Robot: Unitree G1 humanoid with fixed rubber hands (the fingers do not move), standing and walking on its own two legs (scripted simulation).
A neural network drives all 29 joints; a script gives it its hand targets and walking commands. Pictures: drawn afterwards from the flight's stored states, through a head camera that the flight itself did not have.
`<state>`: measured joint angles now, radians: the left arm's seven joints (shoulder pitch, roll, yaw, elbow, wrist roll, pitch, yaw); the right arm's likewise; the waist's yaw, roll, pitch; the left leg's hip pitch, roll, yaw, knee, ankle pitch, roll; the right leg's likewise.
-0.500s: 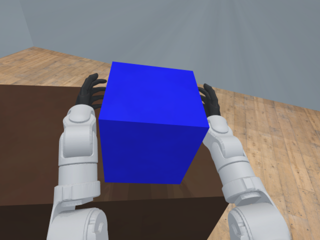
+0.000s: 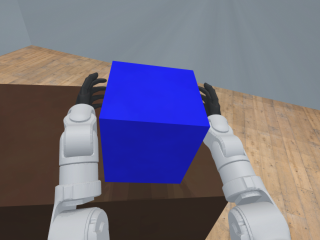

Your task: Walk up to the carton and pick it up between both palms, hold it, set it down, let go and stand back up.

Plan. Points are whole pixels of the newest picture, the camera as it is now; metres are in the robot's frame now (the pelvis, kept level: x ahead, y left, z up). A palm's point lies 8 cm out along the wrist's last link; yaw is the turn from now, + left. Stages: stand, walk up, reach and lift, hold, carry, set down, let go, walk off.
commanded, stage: hold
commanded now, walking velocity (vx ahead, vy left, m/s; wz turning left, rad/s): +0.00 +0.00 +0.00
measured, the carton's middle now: (148, 126) +0.38 +0.01 +0.14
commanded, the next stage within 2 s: none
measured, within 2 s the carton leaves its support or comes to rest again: neither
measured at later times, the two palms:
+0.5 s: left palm (83, 106) +0.36 +0.16 +0.22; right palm (210, 114) +0.36 -0.14 +0.20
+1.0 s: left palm (83, 107) +0.35 +0.16 +0.22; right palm (210, 115) +0.36 -0.14 +0.20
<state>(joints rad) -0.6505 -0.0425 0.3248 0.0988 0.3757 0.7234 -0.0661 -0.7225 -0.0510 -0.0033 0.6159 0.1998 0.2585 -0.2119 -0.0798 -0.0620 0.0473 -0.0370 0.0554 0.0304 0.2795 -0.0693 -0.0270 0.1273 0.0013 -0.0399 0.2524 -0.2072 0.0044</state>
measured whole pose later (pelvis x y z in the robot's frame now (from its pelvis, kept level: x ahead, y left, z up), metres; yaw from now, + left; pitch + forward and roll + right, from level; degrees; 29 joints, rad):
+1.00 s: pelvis -0.01 +0.00 +0.00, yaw +0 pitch -10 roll -1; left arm -0.64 -0.05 0.32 0.10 0.38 0.71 -0.07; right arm -0.71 -0.05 0.00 0.61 0.19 0.25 -0.21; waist -0.07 -0.06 0.04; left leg -0.04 0.05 0.03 0.28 -0.06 -0.02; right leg 0.12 0.00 -0.04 0.26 -0.20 0.01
